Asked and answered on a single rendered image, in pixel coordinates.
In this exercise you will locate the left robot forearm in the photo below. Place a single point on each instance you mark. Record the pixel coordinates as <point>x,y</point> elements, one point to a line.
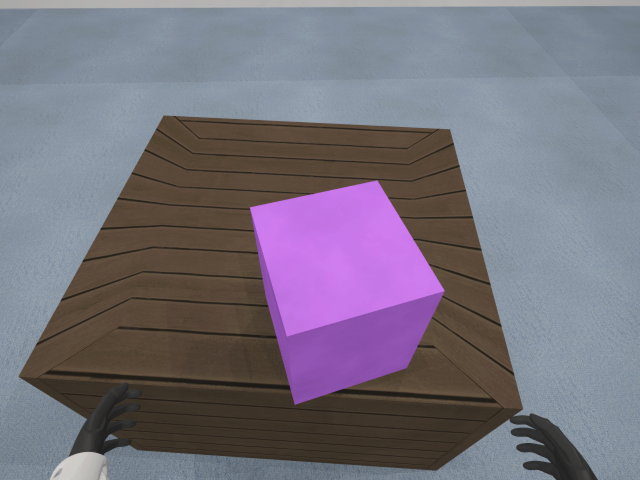
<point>82,466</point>

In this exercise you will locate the robot left hand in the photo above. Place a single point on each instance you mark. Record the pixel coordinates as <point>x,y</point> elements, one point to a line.
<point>96,429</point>

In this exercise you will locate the pedestal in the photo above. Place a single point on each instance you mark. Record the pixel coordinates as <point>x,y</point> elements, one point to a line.
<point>170,299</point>

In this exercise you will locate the robot right hand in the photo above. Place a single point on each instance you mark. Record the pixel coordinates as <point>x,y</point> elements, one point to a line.
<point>566,461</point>

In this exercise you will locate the carton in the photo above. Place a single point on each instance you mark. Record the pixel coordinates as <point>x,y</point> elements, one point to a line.
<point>349,292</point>

